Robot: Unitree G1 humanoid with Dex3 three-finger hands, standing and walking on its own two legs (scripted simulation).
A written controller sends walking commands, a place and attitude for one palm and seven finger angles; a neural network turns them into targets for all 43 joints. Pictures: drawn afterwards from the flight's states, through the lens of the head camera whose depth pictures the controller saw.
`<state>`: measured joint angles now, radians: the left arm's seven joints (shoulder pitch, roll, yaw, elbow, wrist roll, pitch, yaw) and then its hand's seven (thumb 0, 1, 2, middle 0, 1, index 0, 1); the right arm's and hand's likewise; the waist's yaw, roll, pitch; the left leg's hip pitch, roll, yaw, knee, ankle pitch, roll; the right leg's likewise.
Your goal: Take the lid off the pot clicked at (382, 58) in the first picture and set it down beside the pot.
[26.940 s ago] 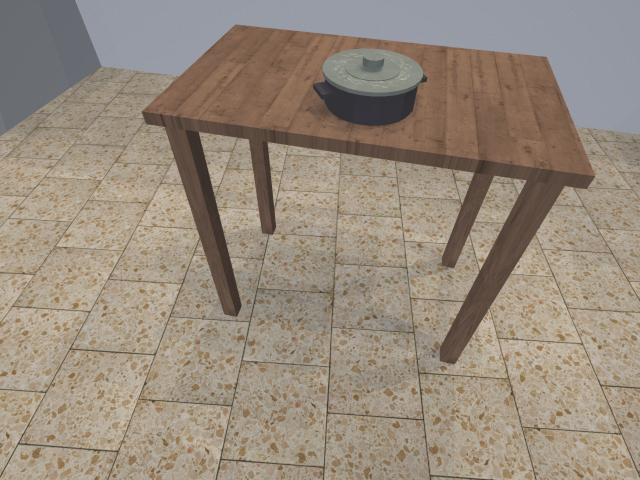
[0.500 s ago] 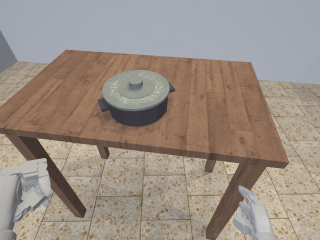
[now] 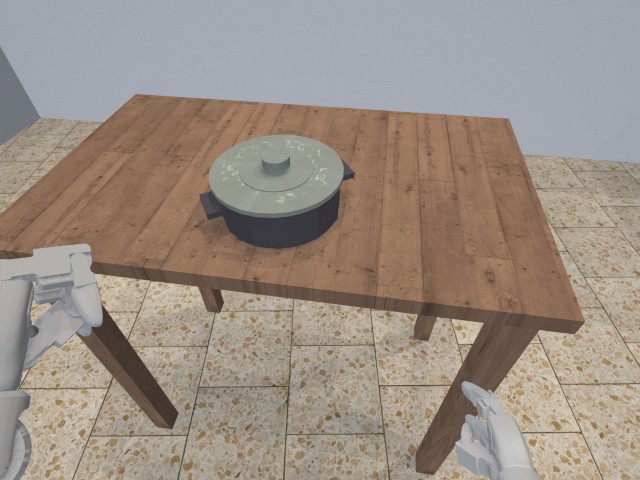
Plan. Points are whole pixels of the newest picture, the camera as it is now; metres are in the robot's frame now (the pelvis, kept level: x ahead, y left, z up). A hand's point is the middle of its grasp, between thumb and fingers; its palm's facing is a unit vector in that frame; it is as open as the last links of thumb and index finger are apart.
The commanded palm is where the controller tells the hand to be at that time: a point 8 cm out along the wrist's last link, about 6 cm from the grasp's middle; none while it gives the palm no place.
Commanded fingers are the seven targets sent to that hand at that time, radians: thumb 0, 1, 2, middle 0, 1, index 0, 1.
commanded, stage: reach forward and open the fingers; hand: left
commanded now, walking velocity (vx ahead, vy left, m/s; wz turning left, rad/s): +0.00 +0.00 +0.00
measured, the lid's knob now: (275, 159) +0.51 +0.15 +0.15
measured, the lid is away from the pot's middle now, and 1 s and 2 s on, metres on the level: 0.00 0.00 0.00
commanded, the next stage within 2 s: move the open hand above the knob in 1.04 s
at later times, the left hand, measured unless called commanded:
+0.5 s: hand (66, 303) +0.20 +0.27 +0.18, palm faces +0.04 -0.07 -1.00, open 4.4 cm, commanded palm +0.17 +0.27 +0.25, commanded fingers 0.00 -0.05 1.51 -1.04 -0.47 -1.04 -0.47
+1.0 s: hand (73, 267) +0.23 +0.28 +0.20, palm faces -0.03 -0.04 -1.00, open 9.7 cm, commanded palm +0.20 +0.27 +0.28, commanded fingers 0.00 -0.40 1.73 -0.88 -0.08 -0.88 -0.08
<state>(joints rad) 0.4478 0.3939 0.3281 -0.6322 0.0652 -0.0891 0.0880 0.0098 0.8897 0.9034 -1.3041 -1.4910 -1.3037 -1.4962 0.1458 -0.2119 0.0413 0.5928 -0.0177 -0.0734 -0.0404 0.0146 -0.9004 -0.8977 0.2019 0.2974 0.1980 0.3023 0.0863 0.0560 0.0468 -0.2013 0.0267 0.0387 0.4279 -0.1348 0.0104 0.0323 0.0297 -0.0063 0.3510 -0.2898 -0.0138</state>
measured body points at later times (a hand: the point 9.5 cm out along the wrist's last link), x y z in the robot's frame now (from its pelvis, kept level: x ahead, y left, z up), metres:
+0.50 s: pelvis -0.04 +0.01 -0.01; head -0.05 -0.03 +0.44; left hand +0.20 +0.28 +0.24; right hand +0.23 -0.16 -0.07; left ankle +0.07 +0.11 -0.74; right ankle -0.06 -0.11 -0.74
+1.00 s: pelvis -0.06 +0.02 -0.01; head -0.08 -0.01 +0.44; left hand +0.23 +0.28 +0.25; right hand +0.17 -0.18 -0.09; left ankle +0.07 +0.11 -0.74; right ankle -0.06 -0.11 -0.74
